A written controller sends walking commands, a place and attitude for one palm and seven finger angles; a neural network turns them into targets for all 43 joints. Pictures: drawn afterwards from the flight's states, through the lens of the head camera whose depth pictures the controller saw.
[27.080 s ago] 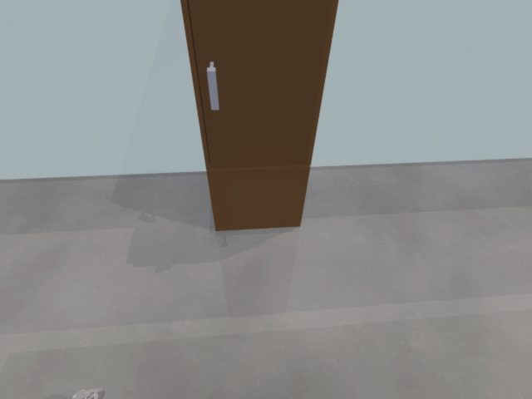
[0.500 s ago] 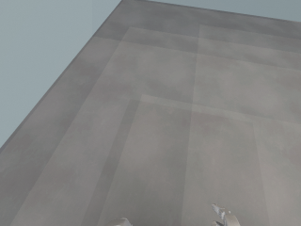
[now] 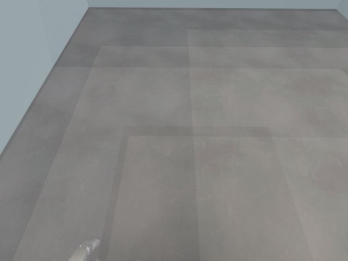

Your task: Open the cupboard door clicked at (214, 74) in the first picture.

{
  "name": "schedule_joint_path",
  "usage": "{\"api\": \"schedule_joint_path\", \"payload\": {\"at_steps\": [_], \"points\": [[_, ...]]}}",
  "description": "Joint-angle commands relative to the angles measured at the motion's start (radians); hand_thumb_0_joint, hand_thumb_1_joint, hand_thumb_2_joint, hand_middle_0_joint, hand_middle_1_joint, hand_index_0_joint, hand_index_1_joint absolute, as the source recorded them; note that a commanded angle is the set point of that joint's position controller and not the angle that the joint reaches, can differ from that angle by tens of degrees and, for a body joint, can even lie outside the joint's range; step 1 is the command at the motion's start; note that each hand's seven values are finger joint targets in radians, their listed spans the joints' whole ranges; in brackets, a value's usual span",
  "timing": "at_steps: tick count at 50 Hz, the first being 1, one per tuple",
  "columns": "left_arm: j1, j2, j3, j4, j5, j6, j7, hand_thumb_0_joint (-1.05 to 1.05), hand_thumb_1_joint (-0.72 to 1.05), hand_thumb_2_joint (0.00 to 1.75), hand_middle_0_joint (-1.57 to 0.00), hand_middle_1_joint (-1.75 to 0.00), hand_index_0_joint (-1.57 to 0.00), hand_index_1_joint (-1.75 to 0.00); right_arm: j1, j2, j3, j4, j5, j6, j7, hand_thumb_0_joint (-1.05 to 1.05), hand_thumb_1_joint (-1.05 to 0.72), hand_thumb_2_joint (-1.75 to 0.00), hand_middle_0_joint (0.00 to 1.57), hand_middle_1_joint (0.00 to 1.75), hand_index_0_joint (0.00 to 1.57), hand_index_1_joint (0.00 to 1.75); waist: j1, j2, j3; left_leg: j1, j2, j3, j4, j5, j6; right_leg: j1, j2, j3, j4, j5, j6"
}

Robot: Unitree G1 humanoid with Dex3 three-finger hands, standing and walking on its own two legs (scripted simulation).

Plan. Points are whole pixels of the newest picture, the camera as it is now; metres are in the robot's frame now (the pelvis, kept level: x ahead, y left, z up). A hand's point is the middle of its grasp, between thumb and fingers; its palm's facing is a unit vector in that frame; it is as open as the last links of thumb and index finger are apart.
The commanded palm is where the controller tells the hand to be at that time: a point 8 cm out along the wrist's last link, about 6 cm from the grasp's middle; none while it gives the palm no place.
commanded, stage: walk to a spot facing it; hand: left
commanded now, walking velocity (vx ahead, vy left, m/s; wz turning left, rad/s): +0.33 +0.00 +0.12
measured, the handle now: out of the picture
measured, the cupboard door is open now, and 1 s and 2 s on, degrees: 47 47 47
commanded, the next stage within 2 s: turn to face it in 0.12 s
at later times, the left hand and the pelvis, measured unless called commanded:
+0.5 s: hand (98, 238) +0.21 +0.22 -0.18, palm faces +0.20 -0.96 -0.19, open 7.3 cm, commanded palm none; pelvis +0.19 +0.03 +0.00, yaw +8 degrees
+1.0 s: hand (104, 234) +0.21 +0.20 -0.17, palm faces +0.49 -0.84 -0.23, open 7.3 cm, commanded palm none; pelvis +0.26 +0.00 +0.00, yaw +29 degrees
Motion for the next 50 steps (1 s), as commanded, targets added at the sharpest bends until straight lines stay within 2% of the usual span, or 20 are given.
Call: {"api": "schedule_joint_path", "payload": {"at_steps": [1,4,11,14,15,16,17,19,21,30,31,32,33,34,36,38,42,46,49,50], "points": [[0.178,0.083,0.011,0.030,0.007,-0.006,0.012,0.00,0.90,0.90,-0.20,-0.30,-0.20,-0.30,-0.018,-0.030,-0.026,-0.091,-0.015,-0.017,0.008,0.00,-0.90,-0.90,0.20,0.30,0.20,0.30,0.027,-0.113,-0.033,-0.190,0.074,-0.047,-0.071,0.105,-0.021,0.110,-0.265,0.193,-0.357,0.211,-0.107],[0.181,0.049,0.018,0.034,0.006,-0.021,0.007,0.00,0.90,0.90,-0.20,-0.30,-0.20,-0.30,-0.043,-0.006,-0.029,-0.104,-0.017,-0.008,0.016,0.00,-0.90,-0.90,0.20,0.30,0.20,0.30,0.008,-0.103,-0.001,-0.196,0.066,-0.015,-0.202,0.210,-0.035,0.087,-0.229,0.117,-0.387,0.231,-0.103],[0.230,0.091,0.010,0.088,0.010,-0.019,0.012,0.00,0.90,0.90,-0.20,-0.30,-0.20,-0.30,-0.249,-0.041,-0.030,-0.171,-0.012,-0.031,0.032,0.00,-0.90,-0.90,0.20,0.30,0.20,0.30,0.047,-0.094,0.021,-0.141,0.019,0.018,-0.505,0.236,-0.003,0.218,-0.263,0.098,-0.301,0.407,-0.077],[0.223,0.115,0.012,0.086,0.000,-0.009,0.020,0.00,0.90,0.90,-0.20,-0.30,-0.20,-0.30,-0.060,-0.115,-0.037,-0.112,-0.020,-0.039,0.018,0.00,-0.90,-0.90,0.20,0.30,0.20,0.30,-0.045,-0.029,-0.099,0.156,-0.052,0.041,-0.671,0.422,0.035,0.236,-0.209,-0.025,0.034,0.645,0.001],[0.262,0.100,0.015,0.063,-0.009,0.002,0.018,0.00,0.90,0.90,-0.20,-0.30,-0.20,-0.30,0.040,-0.211,-0.056,-0.105,-0.032,-0.042,0.008,0.00,-0.90,-0.90,0.20,0.30,0.20,0.30,-0.069,0.133,-0.218,0.387,0.115,-0.185,-0.665,0.693,0.126,0.052,-0.116,-0.063,0.287,0.368,0.062],[0.272,0.054,0.002,0.033,-0.019,0.001,0.013,0.00,0.90,0.90,-0.20,-0.30,-0.20,-0.30,0.103,-0.296,-0.073,-0.105,-0.027,-0.033,-0.002,0.00,-0.90,-0.90,0.20,0.30,0.20,0.30,-0.069,0.333,-0.287,0.509,0.337,-0.469,-0.712,1.035,0.266,-0.134,0.006,-0.040,0.598,-0.343,0.088],[0.178,0.076,0.003,-0.008,-0.008,0.004,0.022,0.00,0.90,0.90,-0.20,-0.30,-0.20,-0.30,0.100,-0.293,-0.069,-0.108,-0.017,-0.024,-0.009,0.00,-0.90,-0.90,0.20,0.30,0.20,0.30,-0.078,0.163,-0.241,0.405,0.335,-0.446,-0.742,1.054,0.279,-0.161,0.003,0.076,0.697,-0.378,0.076],[0.155,0.063,0.012,-0.012,0.001,0.026,0.022,0.00,0.90,0.90,-0.20,-0.30,-0.20,-0.30,-0.070,-0.245,-0.060,-0.163,-0.014,-0.025,-0.025,0.00,-0.90,-0.90,0.20,0.30,0.20,0.30,-0.008,0.272,-0.168,0.224,0.296,-0.426,-0.810,0.745,0.245,-0.235,-0.065,0.149,0.740,-0.274,0.100],[0.174,0.047,0.017,-0.001,0.004,0.051,0.010,0.00,0.90,0.90,-0.20,-0.30,-0.20,-0.30,-0.185,-0.206,-0.048,-0.208,-0.016,-0.024,-0.024,0.00,-0.90,-0.90,0.20,0.30,0.20,0.30,0.048,0.143,-0.122,0.077,0.205,-0.298,-0.840,0.603,0.182,-0.164,-0.075,0.138,0.619,-0.185,0.117],[0.213,0.055,0.036,-0.076,0.005,0.075,0.016,0.00,0.90,0.90,-0.20,-0.30,-0.20,-0.30,-0.302,-0.251,-0.088,-0.291,-0.022,0.028,-0.001,0.00,-0.90,-0.90,0.20,0.30,0.20,0.30,0.086,0.119,-0.131,-0.127,0.109,-0.361,-0.825,0.139,0.144,0.108,0.011,0.064,0.089,-0.072,0.122],[0.247,0.078,0.042,-0.079,0.008,0.068,0.018,0.00,0.90,0.90,-0.20,-0.30,-0.20,-0.30,-0.319,-0.242,-0.092,-0.304,-0.017,0.032,0.002,0.00,-0.90,-0.90,0.20,0.30,0.20,0.30,0.106,0.082,-0.134,-0.185,0.073,-0.341,-0.767,0.107,0.114,0.196,-0.004,0.079,-0.030,-0.025,0.117],[0.263,0.135,0.055,-0.089,0.018,0.061,0.027,0.00,0.90,0.90,-0.20,-0.30,-0.20,-0.30,-0.318,-0.190,-0.085,-0.319,-0.010,0.034,0.007,0.00,-0.90,-0.90,0.20,0.30,0.20,0.30,0.122,-0.079,-0.136,-0.319,-0.022,-0.262,-0.611,0.029,0.058,0.305,-0.147,0.233,-0.199,-0.124,0.074],[0.267,0.229,0.070,-0.105,0.027,0.058,0.032,0.00,0.90,0.90,-0.20,-0.30,-0.20,-0.30,-0.336,-0.130,-0.076,-0.344,-0.007,0.031,0.014,0.00,-0.90,-0.90,0.20,0.30,0.20,0.30,0.140,-0.361,-0.125,-0.398,-0.156,-0.059,-0.326,-0.123,-0.025,0.294,-0.428,0.525,-0.339,-0.095,-0.034],[0.227,0.230,0.059,-0.125,0.018,0.057,0.035,0.00,0.90,0.90,-0.20,-0.30,-0.20,-0.30,-0.352,-0.183,-0.087,-0.339,-0.016,0.037,0.018,0.00,-0.90,-0.90,0.20,0.30,0.20,0.30,0.126,-0.303,-0.099,-0.355,-0.096,-0.113,-0.084,-0.156,-0.024,0.162,-0.497,0.534,-0.355,-0.046,-0.091],[0.101,0.166,0.047,-0.152,0.014,0.062,0.042,0.00,0.90,0.90,-0.20,-0.30,-0.20,-0.30,-0.317,-0.159,-0.087,-0.305,-0.014,0.054,0.026,0.00,-0.90,-0.90,0.20,0.30,0.20,0.30,0.052,-0.185,-0.071,-0.331,-0.043,-0.115,0.073,-0.026,-0.037,0.121,-0.390,0.334,-0.288,0.091,-0.069],[0.092,0.137,0.035,-0.157,0.016,0.053,0.038,0.00,0.90,0.90,-0.20,-0.30,-0.20,-0.30,-0.314,-0.132,-0.073,-0.294,-0.014,0.057,0.035,0.00,-0.90,-0.90,0.20,0.30,0.20,0.30,0.041,-0.180,-0.076,-0.296,-0.035,-0.074,0.020,0.018,-0.056,0.152,-0.317,0.153,-0.224,0.336,-0.033],[0.188,0.178,0.043,-0.125,0.017,0.048,0.035,0.00,0.90,0.90,-0.20,-0.30,-0.20,-0.30,-0.380,-0.113,-0.054,-0.310,-0.007,0.054,0.040,0.00,-0.90,-0.90,0.20,0.30,0.20,0.30,0.087,-0.168,-0.104,-0.236,-0.054,0.002,-0.244,-0.004,-0.065,0.305,-0.315,0.054,-0.141,0.651,-0.023],[0.214,0.220,0.055,-0.116,0.021,0.054,0.031,0.00,0.90,0.90,-0.20,-0.30,-0.20,-0.30,-0.412,-0.127,-0.047,-0.332,-0.002,0.046,0.043,0.00,-0.90,-0.90,0.20,0.30,0.20,0.30,0.107,-0.224,-0.126,-0.139,-0.074,0.054,-0.448,-0.002,-0.045,0.346,-0.337,0.014,-0.072,0.737,-0.021],[0.182,0.243,0.062,-0.126,0.008,0.054,0.023,0.00,0.90,0.90,-0.20,-0.30,-0.20,-0.30,-0.298,-0.185,-0.061,-0.316,-0.010,0.037,0.035,0.00,-0.90,-0.90,0.20,0.30,0.20,0.30,0.031,-0.164,-0.186,0.107,-0.100,0.079,-0.677,0.185,-0.015,0.247,-0.327,-0.050,0.108,0.722,0.035],[0.162,0.226,0.058,-0.146,0.000,0.056,0.016,0.00,0.90,0.90,-0.20,-0.30,-0.20,-0.30,-0.217,-0.254,-0.080,-0.300,-0.016,0.032,0.032,0.00,-0.90,-0.90,0.20,0.30,0.20,0.30,-0.021,-0.032,-0.244,0.335,-0.001,-0.026,-0.720,0.446,0.036,0.056,-0.289,-0.079,0.283,0.508,0.085]]}}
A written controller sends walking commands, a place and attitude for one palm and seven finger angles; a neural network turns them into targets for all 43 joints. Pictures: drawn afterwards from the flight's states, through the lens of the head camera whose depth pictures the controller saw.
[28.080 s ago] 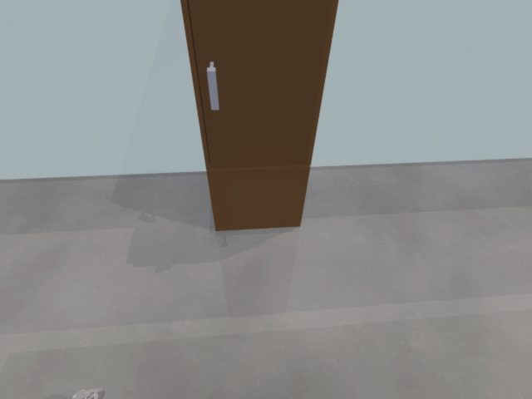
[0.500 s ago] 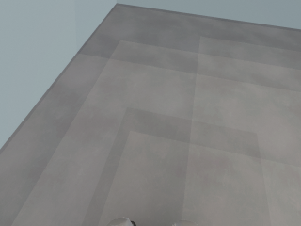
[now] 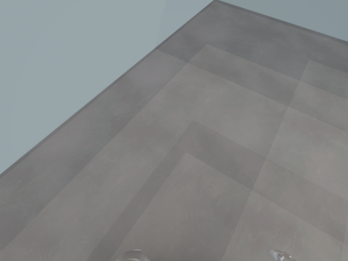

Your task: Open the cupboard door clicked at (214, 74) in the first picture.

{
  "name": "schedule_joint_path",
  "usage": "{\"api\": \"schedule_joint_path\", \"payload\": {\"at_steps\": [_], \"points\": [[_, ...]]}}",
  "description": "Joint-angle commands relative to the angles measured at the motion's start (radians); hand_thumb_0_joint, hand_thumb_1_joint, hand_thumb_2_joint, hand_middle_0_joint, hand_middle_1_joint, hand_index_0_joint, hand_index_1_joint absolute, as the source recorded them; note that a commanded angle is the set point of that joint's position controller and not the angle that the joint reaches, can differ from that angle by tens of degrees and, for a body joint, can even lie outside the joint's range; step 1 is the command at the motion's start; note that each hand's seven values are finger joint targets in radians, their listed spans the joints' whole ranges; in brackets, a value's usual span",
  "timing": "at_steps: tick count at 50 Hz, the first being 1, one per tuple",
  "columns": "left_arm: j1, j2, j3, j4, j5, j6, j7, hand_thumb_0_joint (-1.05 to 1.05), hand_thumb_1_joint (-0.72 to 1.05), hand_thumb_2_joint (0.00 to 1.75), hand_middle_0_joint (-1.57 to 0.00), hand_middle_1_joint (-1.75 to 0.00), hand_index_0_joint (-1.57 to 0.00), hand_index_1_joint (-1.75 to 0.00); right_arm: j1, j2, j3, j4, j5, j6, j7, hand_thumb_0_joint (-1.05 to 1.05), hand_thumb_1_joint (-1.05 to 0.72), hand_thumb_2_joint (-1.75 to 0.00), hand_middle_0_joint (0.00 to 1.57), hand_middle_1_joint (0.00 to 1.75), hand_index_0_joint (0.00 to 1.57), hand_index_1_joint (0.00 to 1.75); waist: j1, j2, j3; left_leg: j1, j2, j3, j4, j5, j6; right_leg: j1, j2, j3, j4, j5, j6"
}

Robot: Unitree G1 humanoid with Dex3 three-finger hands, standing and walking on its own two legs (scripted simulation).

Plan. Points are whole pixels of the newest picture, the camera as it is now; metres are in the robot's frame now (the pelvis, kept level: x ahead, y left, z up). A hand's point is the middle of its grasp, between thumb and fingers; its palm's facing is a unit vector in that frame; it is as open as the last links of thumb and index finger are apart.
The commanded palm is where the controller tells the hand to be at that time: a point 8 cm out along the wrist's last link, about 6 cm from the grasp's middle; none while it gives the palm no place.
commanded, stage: turn to face it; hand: left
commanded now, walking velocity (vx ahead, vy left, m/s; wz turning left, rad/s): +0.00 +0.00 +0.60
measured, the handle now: out of the picture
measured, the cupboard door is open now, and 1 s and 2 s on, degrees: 47 47 47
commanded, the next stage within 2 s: none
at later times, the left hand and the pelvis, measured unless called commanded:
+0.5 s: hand out of the picture +0.07 +0.18 -0.14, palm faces +0.28 -0.92 -0.29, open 7.3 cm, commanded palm none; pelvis +0.03 -0.04 +0.00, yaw +17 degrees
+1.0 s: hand out of the picture -0.02 +0.21 -0.16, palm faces +0.57 -0.78 -0.26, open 7.4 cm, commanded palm none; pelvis +0.04 -0.02 +0.01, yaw +34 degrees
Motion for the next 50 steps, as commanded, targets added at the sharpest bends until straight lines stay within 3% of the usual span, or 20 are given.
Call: {"api": "schedule_joint_path", "payload": {"at_steps": [1,2,4,8,13,16,17,18,19,20,22,24,31,35,36,37,38,39,43,50], "points": [[-0.028,0.128,0.034,-0.125,-0.020,-0.012,-0.007,0.00,0.90,0.90,-0.20,-0.30,-0.20,-0.30,0.208,-0.263,-0.072,-0.053,-0.018,-0.041,-0.007,0.00,-0.90,-0.90,0.20,0.30,0.20,0.30,-0.129,0.357,-0.295,0.511,0.380,-0.474,-0.238,0.807,0.232,-0.377,0.029,0.065,0.497,-0.166,0.071],[-0.089,0.135,0.029,-0.164,-0.008,0.007,0.006,0.00,0.90,0.90,-0.20,-0.30,-0.20,-0.30,0.261,-0.283,-0.067,-0.028,-0.007,-0.031,-0.012,0.00,-0.90,-0.90,0.20,0.30,0.20,0.30,-0.133,0.257,-0.273,0.421,0.450,-0.467,-0.244,0.851,0.300,-0.403,0.044,0.208,0.570,-0.281,0.055],[-0.112,0.123,0.033,-0.129,-0.008,0.020,0.012,0.00,0.90,0.90,-0.20,-0.30,-0.20,-0.30,0.161,-0.233,-0.059,-0.053,-0.011,-0.037,-0.038,0.00,-0.90,-0.90,0.20,0.30,0.20,0.30,-0.094,0.316,-0.206,0.293,0.344,-0.410,-0.271,0.671,0.258,-0.424,0.040,0.277,0.599,-0.176,0.065],[-0.041,0.114,0.035,-0.080,-0.007,0.033,-0.007,0.00,0.90,0.90,-0.20,-0.30,-0.20,-0.30,0.051,-0.183,-0.040,-0.088,-0.013,-0.047,-0.036,0.00,-0.90,-0.90,0.20,0.30,0.20,0.30,-0.019,0.208,-0.164,0.170,0.222,-0.294,-0.310,0.464,0.192,-0.328,0.078,0.262,0.488,-0.025,0.069],[-0.058,0.098,0.030,-0.106,-0.011,0.026,-0.004,0.00,0.90,0.90,-0.20,-0.30,-0.20,-0.30,0.052,-0.191,-0.051,-0.093,-0.018,-0.039,-0.031,0.00,-0.90,-0.90,0.20,0.30,0.20,0.30,-0.023,0.213,-0.173,0.136,0.204,-0.351,-0.282,0.433,0.196,-0.211,0.132,0.234,0.227,-0.035,0.062],[0.029,0.109,0.033,-0.098,-0.014,0.009,-0.002,0.00,0.90,0.90,-0.20,-0.30,-0.20,-0.30,0.005,-0.186,-0.057,-0.105,-0.012,-0.031,-0.029,0.00,-0.90,-0.90,0.20,0.30,0.20,0.30,0.021,0.211,-0.183,0.047,0.167,-0.371,-0.202,0.411,0.162,-0.023,0.170,0.209,-0.019,0.092,0.051],[0.076,0.133,0.042,-0.090,-0.011,-0.002,0.003,0.00,0.90,0.90,-0.20,-0.30,-0.20,-0.30,-0.003,-0.157,-0.055,-0.113,-0.005,-0.031,-0.027,0.00,-0.90,-0.90,0.20,0.30,0.20,0.30,0.044,0.142,-0.197,-0.037,0.115,-0.347,-0.127,0.308,0.120,0.104,0.129,0.234,-0.176,0.179,0.041],[0.105,0.222,0.059,-0.090,0.005,-0.014,0.013,0.00,0.90,0.90,-0.20,-0.30,-0.20,-0.30,0.017,-0.090,-0.046,-0.126,0.006,-0.034,-0.020,0.00,-0.90,-0.90,0.20,0.30,0.20,0.30,0.054,-0.120,-0.220,-0.213,-0.019,-0.211,0.084,0.034,0.038,0.238,-0.114,0.486,-0.305,0.251,-0.031],[0.089,0.277,0.058,-0.101,0.006,-0.011,0.016,0.00,0.90,0.90,-0.20,-0.30,-0.20,-0.30,-0.007,-0.076,-0.043,-0.144,0.001,-0.035,-0.014,0.00,-0.90,-0.90,0.20,0.30,0.20,0.30,0.062,-0.267,-0.188,-0.268,-0.082,-0.128,0.355,-0.286,-0.002,0.161,-0.329,0.649,-0.324,0.414,-0.154],[0.061,0.227,0.051,-0.101,-0.001,-0.016,0.022,0.00,0.90,0.90,-0.20,-0.30,-0.20,-0.30,-0.003,-0.111,-0.049,-0.120,-0.008,-0.022,-0.015,0.00,-0.90,-0.90,0.20,0.30,0.20,0.30,0.046,-0.254,-0.161,-0.254,-0.027,-0.199,0.525,-0.247,0.007,0.070,-0.312,0.632,-0.318,0.406,-0.185],[-0.051,0.163,0.035,-0.124,-0.005,-0.008,0.026,0.00,0.90,0.90,-0.20,-0.30,-0.20,-0.30,0.014,-0.083,-0.045,-0.083,-0.009,-0.007,-0.005,0.00,-0.90,-0.90,0.20,0.30,0.20,0.30,-0.016,-0.128,-0.113,-0.258,0.014,-0.173,0.636,-0.101,-0.014,0.042,-0.194,0.421,-0.265,0.450,-0.152],[-0.051,0.144,0.030,-0.127,-0.003,-0.015,0.026,0.00,0.90,0.90,-0.20,-0.30,-0.20,-0.30,0.016,-0.053,-0.031,-0.072,-0.007,-0.006,0.003,0.00,-0.90,-0.90,0.20,0.30,0.20,0.30,-0.019,-0.135,-0.136,-0.237,0.020,-0.126,0.539,-0.075,-0.031,0.091,-0.149,0.295,-0.227,0.602,-0.125],[0.061,0.196,0.053,-0.077,0.005,-0.012,0.023,0.00,0.90,0.90,-0.20,-0.30,-0.20,-0.30,-0.069,-0.018,-0.012,-0.082,0.002,-0.014,0.010,0.00,-0.90,-0.90,0.20,0.30,0.20,0.30,0.044,-0.141,-0.155,-0.120,0.001,-0.022,0.150,-0.116,-0.026,0.205,-0.185,0.204,-0.160,0.767,-0.129],[0.039,0.220,0.065,-0.076,-0.002,-0.006,0.013,0.00,0.90,0.90,-0.20,-0.30,-0.20,-0.30,0.005,-0.045,-0.018,-0.073,0.000,-0.023,0.004,0.00,-0.90,-0.90,0.20,0.30,0.20,0.30,-0.001,-0.115,-0.178,0.074,-0.023,0.016,-0.078,0.019,0.003,0.110,-0.190,0.146,-0.059,0.679,-0.084],[0.021,0.212,0.063,-0.076,-0.007,-0.003,0.009,0.00,0.90,0.90,-0.20,-0.30,-0.20,-0.30,0.057,-0.070,-0.027,-0.062,-0.003,-0.027,0.005,0.00,-0.90,-0.90,0.20,0.30,0.20,0.30,-0.037,-0.063,-0.194,0.198,-0.009,-0.004,-0.201,0.124,0.017,0.031,-0.174,0.107,0.051,0.612,-0.045],[0.012,0.172,0.060,-0.104,-0.015,0.002,0.002,0.00,0.90,0.90,-0.20,-0.30,-0.20,-0.30,0.139,-0.173,-0.053,-0.052,-0.012,-0.036,0.000,0.00,-0.90,-0.90,0.20,0.30,0.20,0.30,-0.085,0.166,-0.256,0.385,0.181,-0.250,-0.252,0.378,0.107,-0.184,-0.081,0.055,0.259,0.301,0.022],[-0.053,0.100,0.032,-0.159,-0.017,0.007,-0.001,0.00,0.90,0.90,-0.20,-0.30,-0.20,-0.30,0.209,-0.270,-0.076,-0.042,-0.014,-0.033,-0.010,0.00,-0.90,-0.90,0.20,0.30,0.20,0.30,-0.123,0.405,-0.245,0.430,0.429,-0.562,-0.289,0.798,0.273,-0.415,0.044,0.104,0.467,-0.308,0.073],[-0.110,0.126,0.031,-0.169,-0.004,0.025,0.009,0.00,0.90,0.90,-0.20,-0.30,-0.20,-0.30,0.241,-0.262,-0.071,-0.023,-0.010,-0.029,-0.021,0.00,-0.90,-0.90,0.20,0.30,0.20,0.30,-0.129,0.262,-0.238,0.385,0.442,-0.535,-0.285,0.722,0.300,-0.439,0.034,0.227,0.551,-0.275,0.061],[-0.069,0.120,0.041,-0.092,-0.005,0.032,-0.005,0.00,0.90,0.90,-0.20,-0.30,-0.20,-0.30,0.064,-0.174,-0.042,-0.076,-0.012,-0.042,-0.041,0.00,-0.90,-0.90,0.20,0.30,0.20,0.30,-0.029,0.225,-0.156,0.220,0.230,-0.316,-0.312,0.524,0.195,-0.389,0.056,0.269,0.576,-0.022,0.072],[-0.103,0.103,0.033,-0.114,-0.012,0.030,-0.003,0.00,0.90,0.90,-0.20,-0.30,-0.20,-0.30,0.103,-0.179,-0.046,-0.068,-0.015,-0.043,-0.035,0.00,-0.90,-0.90,0.20,0.30,0.20,0.30,-0.037,0.198,-0.164,0.222,0.205,-0.365,-0.300,0.502,0.204,-0.301,0.113,0.254,0.331,-0.027,0.074]]}}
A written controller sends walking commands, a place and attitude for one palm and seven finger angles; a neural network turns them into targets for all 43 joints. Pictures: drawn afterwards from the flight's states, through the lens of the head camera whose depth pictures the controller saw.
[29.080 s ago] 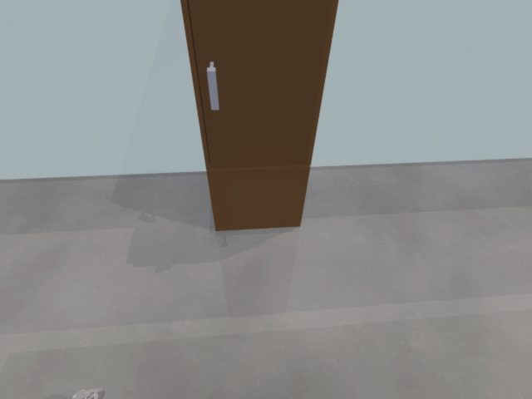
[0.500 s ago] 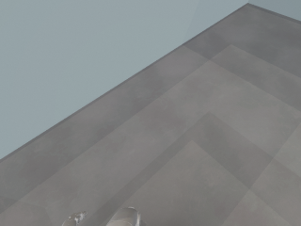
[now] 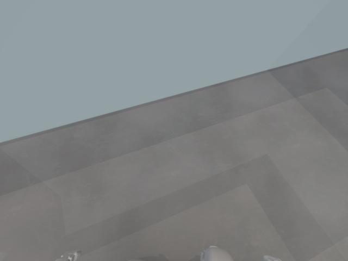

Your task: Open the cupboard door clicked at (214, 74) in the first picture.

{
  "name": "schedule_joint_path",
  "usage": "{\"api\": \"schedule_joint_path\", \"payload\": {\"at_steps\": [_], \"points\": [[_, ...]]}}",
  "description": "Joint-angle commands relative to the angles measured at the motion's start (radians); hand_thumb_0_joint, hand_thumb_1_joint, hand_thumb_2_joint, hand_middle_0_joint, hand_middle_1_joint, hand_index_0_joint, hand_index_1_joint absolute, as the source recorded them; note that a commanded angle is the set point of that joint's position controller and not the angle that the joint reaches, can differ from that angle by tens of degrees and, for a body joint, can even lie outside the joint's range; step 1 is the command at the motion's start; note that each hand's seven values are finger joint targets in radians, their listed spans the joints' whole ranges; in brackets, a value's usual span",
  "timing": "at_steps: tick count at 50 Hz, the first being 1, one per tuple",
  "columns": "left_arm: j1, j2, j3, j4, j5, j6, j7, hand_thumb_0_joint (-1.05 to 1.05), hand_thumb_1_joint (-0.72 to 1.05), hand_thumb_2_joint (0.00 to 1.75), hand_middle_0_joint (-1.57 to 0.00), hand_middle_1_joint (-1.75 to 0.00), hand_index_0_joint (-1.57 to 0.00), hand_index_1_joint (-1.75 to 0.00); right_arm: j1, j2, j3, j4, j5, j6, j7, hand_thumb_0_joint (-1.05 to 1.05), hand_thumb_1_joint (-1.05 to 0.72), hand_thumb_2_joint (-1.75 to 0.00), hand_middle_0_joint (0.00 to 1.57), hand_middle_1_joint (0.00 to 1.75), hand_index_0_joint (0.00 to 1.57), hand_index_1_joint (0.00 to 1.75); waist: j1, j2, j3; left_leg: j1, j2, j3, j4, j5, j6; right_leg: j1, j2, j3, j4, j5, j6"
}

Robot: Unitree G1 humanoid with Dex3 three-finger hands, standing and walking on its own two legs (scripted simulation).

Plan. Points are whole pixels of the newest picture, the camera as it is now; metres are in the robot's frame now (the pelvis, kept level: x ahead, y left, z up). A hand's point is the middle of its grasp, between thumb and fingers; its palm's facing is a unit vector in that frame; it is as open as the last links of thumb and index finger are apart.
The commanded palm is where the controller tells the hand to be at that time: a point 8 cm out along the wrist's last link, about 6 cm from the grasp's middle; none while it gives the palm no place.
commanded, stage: turn to face it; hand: left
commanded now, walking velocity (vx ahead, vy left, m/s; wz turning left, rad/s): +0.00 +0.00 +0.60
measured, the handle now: out of the picture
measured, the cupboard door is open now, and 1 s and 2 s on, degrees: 47 47 47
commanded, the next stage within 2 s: none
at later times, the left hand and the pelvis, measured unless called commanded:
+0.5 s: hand out of the picture +0.01 +0.17 -0.17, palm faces +0.34 -0.91 -0.24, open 7.3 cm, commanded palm none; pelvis +0.01 -0.04 +0.00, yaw +20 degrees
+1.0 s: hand out of the picture +0.01 +0.22 -0.16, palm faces +0.56 -0.79 -0.24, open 7.4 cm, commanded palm none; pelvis +0.02 -0.02 +0.00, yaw +35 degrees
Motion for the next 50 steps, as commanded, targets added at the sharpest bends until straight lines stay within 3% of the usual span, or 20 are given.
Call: {"api": "schedule_joint_path", "payload": {"at_steps": [1,4,6,7,8,9,10,12,13,22,25,27,28,29,30,31,33,36,45,50], "points": [[-0.024,0.052,0.004,-0.105,-0.003,-0.032,0.001,0.00,0.90,0.90,-0.20,-0.30,-0.20,-0.30,0.045,-0.221,-0.069,-0.051,-0.009,-0.012,-0.007,0.00,-0.90,-0.90,0.20,0.30,0.20,0.30,-0.037,0.181,-0.145,0.140,0.235,-0.243,-0.123,0.384,0.133,0.021,0.036,-0.010,-0.146,-0.021,-0.006],[0.009,0.045,0.002,-0.105,-0.011,-0.040,0.005,0.00,0.90,0.90,-0.20,-0.30,-0.20,-0.30,0.017,-0.220,-0.076,-0.060,-0.009,-0.005,-0.008,0.00,-0.90,-0.90,0.20,0.30,0.20,0.30,-0.023,0.212,-0.161,0.080,0.221,-0.292,-0.078,0.428,0.126,0.158,0.077,-0.027,-0.322,-0.002,-0.022],[0.090,0.064,0.009,-0.089,-0.011,-0.055,0.008,0.00,0.90,0.90,-0.20,-0.30,-0.20,-0.30,-0.014,-0.207,-0.078,-0.070,0.000,-0.003,-0.007,0.00,-0.90,-0.90,0.20,0.30,0.20,0.30,0.019,0.181,-0.171,-0.016,0.177,-0.287,-0.004,0.363,0.082,0.335,0.080,-0.033,-0.544,0.161,-0.031],[0.136,0.111,0.019,-0.081,-0.004,-0.068,0.016,0.00,0.90,0.90,-0.20,-0.30,-0.20,-0.30,-0.005,-0.163,-0.075,-0.076,0.009,-0.005,-0.002,0.00,-0.90,-0.90,0.20,0.30,0.20,0.30,0.042,0.040,-0.199,-0.151,0.108,-0.243,0.105,0.172,0.025,0.512,-0.035,0.067,-0.695,0.243,-0.056],[0.158,0.206,0.038,-0.074,0.013,-0.075,0.026,0.00,0.90,0.90,-0.20,-0.30,-0.20,-0.30,0.000,-0.095,-0.064,-0.098,0.015,-0.009,0.005,0.00,-0.90,-0.90,0.20,0.30,0.20,0.30,0.050,-0.278,-0.199,-0.340,-0.064,-0.029,0.359,-0.277,-0.069,0.601,-0.338,0.357,-0.743,0.421,-0.177],[0.148,0.200,0.021,-0.079,0.004,-0.072,0.026,0.00,0.90,0.90,-0.20,-0.30,-0.20,-0.30,-0.018,-0.130,-0.068,-0.093,0.000,-0.004,0.006,0.00,-0.90,-0.90,0.20,0.30,0.20,0.30,0.047,-0.222,-0.164,-0.337,-0.028,-0.056,0.588,-0.394,-0.069,0.489,-0.418,0.338,-0.714,0.574,-0.253],[0.109,0.163,0.019,-0.083,0.001,-0.075,0.030,0.00,0.90,0.90,-0.20,-0.30,-0.20,-0.30,-0.014,-0.128,-0.071,-0.072,0.000,0.009,0.007,0.00,-0.90,-0.90,0.20,0.30,0.20,0.30,0.021,-0.249,-0.155,-0.338,0.002,-0.079,0.713,-0.343,-0.073,0.440,-0.360,0.311,-0.703,0.586,-0.253],[0.012,0.096,0.000,-0.106,-0.005,-0.068,0.030,0.00,0.90,0.90,-0.20,-0.30,-0.20,-0.30,0.005,-0.117,-0.067,-0.034,0.001,0.025,0.020,0.00,-0.90,-0.90,0.20,0.30,0.20,0.30,-0.030,-0.159,-0.108,-0.328,0.043,-0.048,0.797,-0.183,-0.092,0.398,-0.248,0.090,-0.676,0.596,-0.207],[0.006,0.085,-0.002,-0.113,-0.003,-0.072,0.030,0.00,0.90,0.90,-0.20,-0.30,-0.20,-0.30,0.009,-0.105,-0.061,-0.029,0.001,0.027,0.026,0.00,-0.90,-0.90,0.20,0.30,0.20,0.30,-0.036,-0.154,-0.112,-0.319,0.046,-0.025,0.781,-0.154,-0.100,0.395,-0.229,0.038,-0.671,0.621,-0.194],[0.137,0.135,0.022,-0.061,0.009,-0.070,0.026,0.00,0.90,0.90,-0.20,-0.30,-0.20,-0.30,-0.116,-0.062,-0.037,-0.047,0.006,0.024,0.036,0.00,-0.90,-0.90,0.20,0.30,0.20,0.30,0.034,-0.164,-0.100,-0.223,0.043,0.099,0.360,-0.208,-0.096,0.491,-0.274,-0.079,-0.621,0.738,-0.207],[0.133,0.162,0.033,-0.057,0.011,-0.065,0.022,0.00,0.90,0.90,-0.20,-0.30,-0.20,-0.30,-0.092,-0.072,-0.036,-0.052,0.009,0.012,0.034,0.00,-0.90,-0.90,0.20,0.30,0.20,0.30,0.025,-0.178,-0.131,-0.121,0.029,0.131,0.219,-0.185,-0.074,0.468,-0.298,-0.098,-0.561,0.734,-0.200],[0.110,0.167,0.038,-0.059,0.003,-0.062,0.014,0.00,0.90,0.90,-0.20,-0.30,-0.20,-0.30,-0.011,-0.099,-0.046,-0.042,0.004,0.004,0.031,0.00,-0.90,-0.90,0.20,0.30,0.20,0.30,-0.029,-0.129,-0.166,0.055,0.010,0.146,0.027,-0.039,-0.055,0.389,-0.276,-0.169,-0.427,0.665,-0.142],[0.101,0.149,0.035,-0.072,-0.004,-0.058,0.009,0.00,0.90,0.90,-0.20,-0.30,-0.20,-0.30,0.065,-0.165,-0.063,-0.026,-0.001,-0.004,0.029,0.00,-0.90,-0.90,0.20,0.30,0.20,0.30,-0.076,-0.003,-0.218,0.256,0.095,0.039,-0.058,0.157,-0.010,0.227,-0.236,-0.200,-0.246,0.513,-0.089],[0.060,0.068,0.015,-0.123,-0.012,-0.053,-0.002,0.00,0.90,0.90,-0.20,-0.30,-0.20,-0.30,0.147,-0.298,-0.097,-0.023,-0.009,-0.009,0.021,0.00,-0.90,-0.90,0.20,0.30,0.20,0.30,-0.126,0.350,-0.231,0.380,0.409,-0.400,-0.107,0.570,0.158,-0.084,-0.063,-0.208,0.011,-0.215,-0.005],[-0.009,0.078,0.005,-0.158,0.001,-0.037,0.010,0.00,0.90,0.90,-0.20,-0.30,-0.20,-0.30,0.200,-0.324,-0.094,-0.002,-0.002,0.002,0.014,0.00,-0.90,-0.90,0.20,0.30,0.20,0.30,-0.135,0.249,-0.226,0.303,0.487,-0.416,-0.115,0.590,0.234,-0.106,-0.050,-0.060,0.103,-0.300,-0.026],[-0.028,0.061,0.007,-0.148,0.000,-0.033,0.019,0.00,0.90,0.90,-0.20,-0.30,-0.20,-0.30,0.172,-0.296,-0.087,-0.014,-0.002,-0.003,-0.001,0.00,-0.90,-0.90,0.20,0.30,0.20,0.30,-0.111,0.284,-0.238,0.284,0.436,-0.411,-0.113,0.551,0.219,-0.128,-0.053,-0.008,0.145,-0.239,-0.025],[-0.030,0.075,0.011,-0.103,0.002,-0.031,0.008,0.00,0.90,0.90,-0.20,-0.30,-0.20,-0.30,0.064,-0.237,-0.069,-0.046,-0.007,-0.008,-0.015,0.00,-0.90,-0.90,0.20,0.30,0.20,0.30,-0.069,0.209,-0.150,0.170,0.323,-0.290,-0.142,0.442,0.163,-0.117,-0.042,0.025,0.179,-0.086,-0.014],[0.026,0.074,0.013,-0.067,0.004,-0.028,-0.001,0.00,0.90,0.90,-0.20,-0.30,-0.20,-0.30,0.029,-0.209,-0.055,-0.058,-0.001,-0.022,-0.016,0.00,-0.90,-0.90,0.20,0.30,0.20,0.30,-0.023,0.146,-0.151,0.168,0.247,-0.195,-0.148,0.472,0.121,-0.076,-0.025,0.017,0.140,0.025,-0.003],[-0.060,0.053,0.004,-0.117,-0.004,-0.032,0.005,0.00,0.90,0.90,-0.20,-0.30,-0.20,-0.30,0.073,-0.212,-0.070,-0.043,-0.009,-0.013,-0.009,0.00,-0.90,-0.90,0.20,0.30,0.20,0.30,-0.046,0.164,-0.146,0.153,0.229,-0.298,-0.130,0.398,0.141,0.000,0.036,0.012,-0.124,-0.014,-0.002],[0.012,0.050,0.005,-0.111,-0.013,-0.045,0.013,0.00,0.90,0.90,-0.20,-0.30,-0.20,-0.30,0.030,-0.205,-0.081,-0.056,-0.007,-0.002,-0.010,0.00,-0.90,-0.90,0.20,0.30,0.20,0.30,-0.013,0.200,-0.170,0.033,0.189,-0.367,-0.062,0.406,0.116,0.242,0.095,-0.009,-0.410,0.058,-0.030]]}}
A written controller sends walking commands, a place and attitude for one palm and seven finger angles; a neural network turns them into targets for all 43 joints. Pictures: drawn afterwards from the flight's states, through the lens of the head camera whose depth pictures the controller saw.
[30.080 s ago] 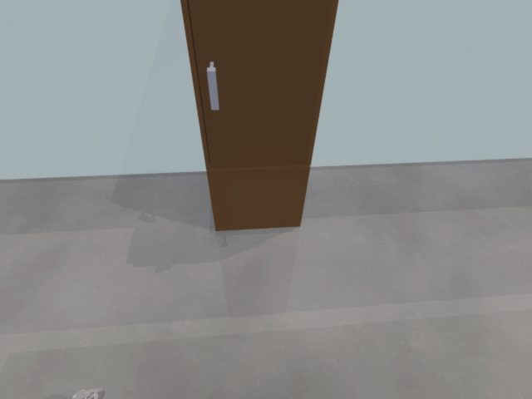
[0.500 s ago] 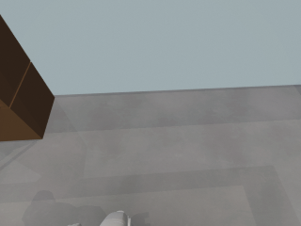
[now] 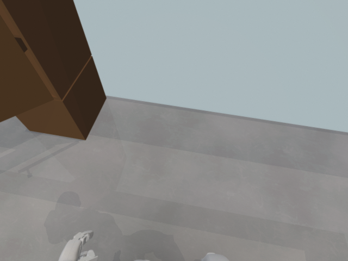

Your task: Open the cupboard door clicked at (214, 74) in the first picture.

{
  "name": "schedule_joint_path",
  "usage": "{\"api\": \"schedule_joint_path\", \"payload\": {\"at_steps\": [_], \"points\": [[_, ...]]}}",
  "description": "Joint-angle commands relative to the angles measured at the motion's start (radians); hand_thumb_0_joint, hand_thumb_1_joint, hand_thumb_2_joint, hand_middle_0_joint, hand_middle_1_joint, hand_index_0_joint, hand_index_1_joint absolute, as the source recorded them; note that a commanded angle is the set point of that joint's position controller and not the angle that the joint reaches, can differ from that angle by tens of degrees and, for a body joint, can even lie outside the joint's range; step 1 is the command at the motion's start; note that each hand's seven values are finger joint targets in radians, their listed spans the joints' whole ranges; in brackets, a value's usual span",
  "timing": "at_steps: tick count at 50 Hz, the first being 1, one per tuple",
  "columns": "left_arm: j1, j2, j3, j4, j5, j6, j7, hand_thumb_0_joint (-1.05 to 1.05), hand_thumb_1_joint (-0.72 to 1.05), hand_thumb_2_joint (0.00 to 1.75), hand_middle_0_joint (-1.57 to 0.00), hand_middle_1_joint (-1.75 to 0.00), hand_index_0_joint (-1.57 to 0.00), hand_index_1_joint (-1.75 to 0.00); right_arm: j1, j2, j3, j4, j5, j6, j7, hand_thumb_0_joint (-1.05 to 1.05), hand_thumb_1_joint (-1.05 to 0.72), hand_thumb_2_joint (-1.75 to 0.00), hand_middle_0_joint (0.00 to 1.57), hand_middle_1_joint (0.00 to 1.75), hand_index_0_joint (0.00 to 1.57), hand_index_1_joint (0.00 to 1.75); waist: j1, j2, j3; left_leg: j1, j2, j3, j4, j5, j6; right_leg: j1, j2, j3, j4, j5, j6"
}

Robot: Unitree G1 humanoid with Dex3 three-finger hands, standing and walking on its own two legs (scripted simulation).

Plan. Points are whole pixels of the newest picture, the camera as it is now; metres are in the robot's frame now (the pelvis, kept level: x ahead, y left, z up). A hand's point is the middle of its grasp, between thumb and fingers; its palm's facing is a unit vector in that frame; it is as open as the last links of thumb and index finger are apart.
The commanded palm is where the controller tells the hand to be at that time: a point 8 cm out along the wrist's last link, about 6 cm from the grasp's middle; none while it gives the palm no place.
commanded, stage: turn to face it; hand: left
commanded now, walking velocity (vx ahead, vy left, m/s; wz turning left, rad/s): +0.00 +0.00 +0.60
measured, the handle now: out of the picture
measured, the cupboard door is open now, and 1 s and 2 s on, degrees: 47 47 47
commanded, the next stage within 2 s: take the last steps up to it in 1.02 s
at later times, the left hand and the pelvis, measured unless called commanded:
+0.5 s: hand out of the picture -0.04 +0.21 -0.19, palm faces +0.38 -0.90 -0.23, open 7.3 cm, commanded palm none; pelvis +0.00 +0.01 -0.02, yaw +21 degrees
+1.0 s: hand out of the picture +0.03 +0.22 -0.16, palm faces +0.50 -0.84 -0.23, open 7.3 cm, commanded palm none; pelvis +0.03 +0.00 -0.01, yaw +30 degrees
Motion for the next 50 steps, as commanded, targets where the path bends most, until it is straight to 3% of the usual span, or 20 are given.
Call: {"api": "schedule_joint_path", "payload": {"at_steps": [1,2,3,4,6,9,18,20,22,23,24,25,27,29,32,43,47,48,49,50], "points": [[0.118,0.099,0.026,-0.062,-0.006,-0.043,0.012,0.00,0.90,0.90,-0.20,-0.30,-0.20,-0.30,-0.031,-0.208,-0.072,-0.080,0.003,-0.013,-0.010,0.00,-0.90,-0.90,0.20,0.30,0.20,0.30,0.048,0.137,-0.171,-0.004,0.200,-0.272,-0.024,0.337,0.091,0.255,0.037,-0.021,-0.305,0.154,-0.026],[0.163,0.130,0.036,-0.053,-0.002,-0.053,0.018,0.00,0.90,0.90,-0.20,-0.30,-0.20,-0.30,-0.030,-0.175,-0.069,-0.082,0.010,-0.015,-0.005,0.00,-0.90,-0.90,0.20,0.30,0.20,0.30,0.068,0.049,-0.195,-0.105,0.146,-0.233,0.051,0.192,0.042,0.402,-0.044,0.044,-0.445,0.221,-0.046],[0.184,0.214,0.052,-0.051,0.015,-0.060,0.027,0.00,0.90,0.90,-0.20,-0.30,-0.20,-0.30,-0.015,-0.114,-0.061,-0.096,0.020,-0.019,0.001,0.00,-0.90,-0.90,0.20,0.30,0.20,0.30,0.076,-0.217,-0.205,-0.298,0.005,-0.048,0.260,-0.164,-0.040,0.524,-0.312,0.302,-0.517,0.305,-0.141],[0.166,0.235,0.041,-0.058,0.016,-0.055,0.025,0.00,0.90,0.90,-0.20,-0.30,-0.20,-0.30,-0.026,-0.131,-0.063,-0.105,0.008,-0.017,0.004,0.00,-0.90,-0.90,0.20,0.30,0.20,0.30,0.068,-0.245,-0.168,-0.307,-0.025,0.041,0.508,-0.407,-0.068,0.401,-0.471,0.352,-0.510,0.447,-0.246],[0.095,0.159,0.031,-0.070,0.005,-0.057,0.033,0.00,0.90,0.90,-0.20,-0.30,-0.20,-0.30,-0.019,-0.143,-0.070,-0.067,0.005,0.005,0.008,0.00,-0.90,-0.90,0.20,0.30,0.20,0.30,0.024,-0.215,-0.127,-0.311,0.046,0.013,0.737,-0.308,-0.077,0.327,-0.379,0.243,-0.478,0.533,-0.249],[0.054,0.114,0.017,-0.078,0.004,-0.063,0.027,0.00,0.90,0.90,-0.20,-0.30,-0.20,-0.30,-0.021,-0.113,-0.054,-0.039,0.003,0.019,0.024,0.00,-0.90,-0.90,0.20,0.30,0.20,0.30,-0.004,-0.185,-0.093,-0.290,0.081,0.072,0.754,-0.174,-0.102,0.295,-0.277,0.012,-0.451,0.597,-0.192],[0.207,0.189,0.045,-0.017,0.015,-0.056,0.021,0.00,0.90,0.90,-0.20,-0.30,-0.20,-0.30,-0.153,-0.082,-0.029,-0.062,0.012,0.007,0.032,0.00,-0.90,-0.90,0.20,0.30,0.20,0.30,0.073,-0.232,-0.116,-0.165,0.066,0.201,0.306,-0.242,-0.089,0.415,-0.328,-0.093,-0.361,0.779,-0.197],[0.207,0.199,0.049,-0.012,0.017,-0.053,0.018,0.00,0.90,0.90,-0.20,-0.30,-0.20,-0.30,-0.139,-0.088,-0.030,-0.062,0.014,0.000,0.031,0.00,-0.90,-0.90,0.20,0.30,0.20,0.30,0.062,-0.230,-0.123,-0.090,0.049,0.225,0.210,-0.211,-0.075,0.382,-0.334,-0.107,-0.322,0.772,-0.183],[0.184,0.206,0.053,-0.011,0.009,-0.051,0.011,0.00,0.90,0.90,-0.20,-0.30,-0.20,-0.30,-0.061,-0.115,-0.037,-0.049,0.009,-0.008,0.028,0.00,-0.90,-0.90,0.20,0.30,0.20,0.30,0.008,-0.183,-0.157,0.085,0.035,0.235,0.015,-0.065,-0.056,0.302,-0.316,-0.168,-0.195,0.706,-0.128],[0.175,0.182,0.050,-0.023,0.001,-0.049,0.006,0.00,0.90,0.90,-0.20,-0.30,-0.20,-0.30,0.014,-0.179,-0.054,-0.035,0.004,-0.017,0.026,0.00,-0.90,-0.90,0.20,0.30,0.20,0.30,-0.038,-0.050,-0.218,0.296,0.124,0.141,-0.067,0.144,-0.014,0.143,-0.281,-0.206,-0.017,0.552,-0.077],[0.142,0.100,0.030,-0.071,-0.006,-0.045,-0.005,0.00,0.90,0.90,-0.20,-0.30,-0.20,-0.30,0.095,-0.311,-0.088,-0.029,-0.005,-0.023,0.018,0.00,-0.90,-0.90,0.20,0.30,0.20,0.30,-0.086,0.303,-0.244,0.443,0.441,-0.290,-0.094,0.583,0.153,-0.172,-0.113,-0.214,0.239,-0.183,0.003],[0.080,0.108,0.020,-0.102,0.007,-0.029,0.008,0.00,0.90,0.90,-0.20,-0.30,-0.20,-0.30,0.149,-0.334,-0.084,-0.009,0.003,-0.012,0.011,0.00,-0.90,-0.90,0.20,0.30,0.20,0.30,-0.094,0.212,-0.247,0.371,0.518,-0.288,-0.096,0.648,0.228,-0.184,-0.104,-0.073,0.323,-0.288,-0.020],[0.043,0.101,0.021,-0.068,0.004,-0.023,0.016,0.00,0.90,0.90,-0.20,-0.30,-0.20,-0.30,0.070,-0.273,-0.069,-0.033,0.001,-0.018,-0.017,0.00,-0.90,-0.90,0.20,0.30,0.20,0.30,-0.064,0.244,-0.196,0.278,0.422,-0.226,-0.109,0.565,0.196,-0.209,-0.104,0.000,0.389,-0.174,-0.013],[0.082,0.100,0.025,-0.023,0.008,-0.018,0.002,0.00,0.90,0.90,-0.20,-0.30,-0.20,-0.30,-0.010,-0.223,-0.047,-0.054,-0.001,-0.027,-0.023,0.00,-0.90,-0.90,0.20,0.30,0.20,0.30,-0.007,0.144,-0.127,0.214,0.330,-0.111,-0.130,0.551,0.145,-0.183,-0.092,-0.001,0.401,-0.036,-0.004],[0.130,0.097,0.024,0.007,0.008,-0.014,-0.002,0.00,0.90,0.90,-0.20,-0.30,-0.20,-0.30,-0.013,-0.200,-0.036,-0.057,0.003,-0.039,-0.023,0.00,-0.90,-0.90,0.20,0.30,0.20,0.30,0.021,0.113,-0.148,0.227,0.290,-0.050,-0.136,0.605,0.128,-0.145,-0.076,-0.008,0.365,0.036,0.006],[0.029,0.053,0.007,-0.028,-0.001,-0.020,0.003,0.00,0.90,0.90,-0.20,-0.30,-0.20,-0.30,0.053,-0.176,-0.035,-0.019,-0.006,-0.031,-0.024,0.00,-0.90,-0.90,0.20,0.30,0.20,0.30,-0.006,0.135,-0.122,0.178,0.283,-0.147,-0.129,0.514,0.151,-0.020,-0.013,-0.029,0.051,-0.018,-0.007],[0.111,0.045,0.008,-0.003,-0.008,-0.038,0.008,0.00,0.90,0.90,-0.20,-0.30,-0.20,-0.30,0.031,-0.165,-0.040,-0.008,-0.002,-0.027,-0.026,0.00,-0.90,-0.90,0.20,0.30,0.20,0.30,0.032,0.129,-0.157,0.115,0.255,-0.183,-0.057,0.488,0.125,0.182,0.024,-0.045,-0.231,0.107,-0.032],[0.150,0.055,0.011,0.011,-0.007,-0.047,0.011,0.00,0.90,0.90,-0.20,-0.30,-0.20,-0.30,0.024,-0.156,-0.037,-0.007,0.004,-0.027,-0.023,0.00,-0.90,-0.90,0.20,0.30,0.20,0.30,0.052,0.102,-0.165,0.064,0.218,-0.161,-0.021,0.397,0.088,0.282,0.010,-0.045,-0.369,0.220,-0.038],[0.187,0.098,0.019,0.024,0.000,-0.059,0.018,0.00,0.90,0.90,-0.20,-0.30,-0.20,-0.30,0.035,-0.116,-0.033,-0.004,0.013,-0.031,-0.017,0.00,-0.90,-0.90,0.20,0.30,0.20,0.30,0.062,0.001,-0.183,-0.046,0.155,-0.106,0.062,0.214,0.031,0.425,-0.096,0.054,-0.450,0.334,-0.067],[0.206,0.166,0.031,0.037,0.012,-0.066,0.025,0.00,0.90,0.90,-0.20,-0.30,-0.20,-0.30,0.053,-0.062,-0.024,-0.013,0.019,-0.034,-0.010,0.00,-0.90,-0.90,0.20,0.30,0.20,0.30,0.058,-0.237,-0.187,-0.198,0.005,0.056,0.233,-0.157,-0.041,0.502,-0.324,0.268,-0.470,0.506,-0.172]]}}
